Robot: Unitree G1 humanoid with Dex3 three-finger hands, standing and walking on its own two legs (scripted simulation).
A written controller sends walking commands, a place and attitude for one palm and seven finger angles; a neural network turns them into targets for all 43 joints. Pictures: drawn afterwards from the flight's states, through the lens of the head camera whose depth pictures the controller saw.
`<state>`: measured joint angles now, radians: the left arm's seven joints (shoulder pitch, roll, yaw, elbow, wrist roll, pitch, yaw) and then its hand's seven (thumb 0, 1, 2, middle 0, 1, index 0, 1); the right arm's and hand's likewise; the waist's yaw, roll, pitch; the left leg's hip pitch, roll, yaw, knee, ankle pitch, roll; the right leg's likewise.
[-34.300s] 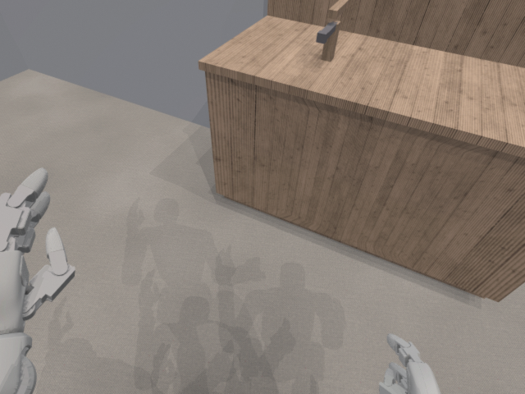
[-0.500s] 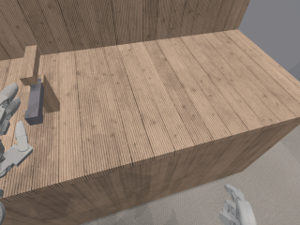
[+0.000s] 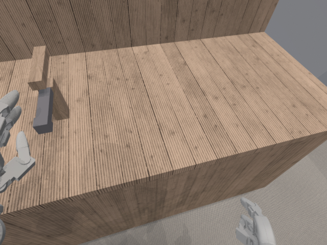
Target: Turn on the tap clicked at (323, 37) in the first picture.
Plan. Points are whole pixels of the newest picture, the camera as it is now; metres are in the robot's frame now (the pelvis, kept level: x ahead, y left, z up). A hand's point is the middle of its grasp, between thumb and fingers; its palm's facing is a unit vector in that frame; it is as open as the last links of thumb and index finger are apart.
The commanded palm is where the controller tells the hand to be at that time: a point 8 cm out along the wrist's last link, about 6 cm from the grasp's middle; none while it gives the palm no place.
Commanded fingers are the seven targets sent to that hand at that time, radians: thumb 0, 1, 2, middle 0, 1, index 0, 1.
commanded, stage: shuffle to correct the standing spot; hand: left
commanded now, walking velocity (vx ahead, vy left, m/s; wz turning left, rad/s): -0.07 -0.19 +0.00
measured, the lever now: (43, 125) +0.33 +0.29 +0.11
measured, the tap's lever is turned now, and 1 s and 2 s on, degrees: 0 0 0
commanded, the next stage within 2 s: none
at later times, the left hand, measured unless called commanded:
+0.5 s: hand (34, 165) +0.21 +0.24 +0.16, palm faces +0.34 -0.86 -0.39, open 7.5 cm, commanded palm +0.16 +0.28 +0.18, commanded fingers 0.00 0.90 0.90 -0.20 -0.30 -0.20 -0.30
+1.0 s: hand (32, 168) +0.21 +0.23 +0.16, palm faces +0.32 -0.84 -0.43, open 7.5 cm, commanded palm +0.15 +0.27 +0.18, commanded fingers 0.00 0.90 0.90 -0.20 -0.30 -0.20 -0.30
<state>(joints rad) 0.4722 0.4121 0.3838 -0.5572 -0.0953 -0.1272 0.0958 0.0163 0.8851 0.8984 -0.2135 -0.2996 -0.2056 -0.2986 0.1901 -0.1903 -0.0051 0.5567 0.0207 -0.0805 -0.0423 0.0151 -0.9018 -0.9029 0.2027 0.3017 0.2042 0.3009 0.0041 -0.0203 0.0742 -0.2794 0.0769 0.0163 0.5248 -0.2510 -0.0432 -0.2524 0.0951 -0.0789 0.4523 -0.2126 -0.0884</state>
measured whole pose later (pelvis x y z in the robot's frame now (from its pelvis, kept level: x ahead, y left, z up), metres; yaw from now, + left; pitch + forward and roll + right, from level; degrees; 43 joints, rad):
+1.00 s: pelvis +0.00 -0.01 +0.00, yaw +0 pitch +0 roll -1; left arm 0.52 0.42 0.38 -0.57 -0.11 -0.11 0.10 0.02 0.88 0.90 -0.21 -0.30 -0.21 -0.30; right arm 0.18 -0.19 0.00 0.55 0.03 -0.07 -0.04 0.01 -0.90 -0.90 0.20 0.30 0.20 0.30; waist 0.00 0.01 0.07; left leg -0.28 0.08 0.01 0.52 -0.24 -0.05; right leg -0.24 0.10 -0.09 0.44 -0.20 -0.11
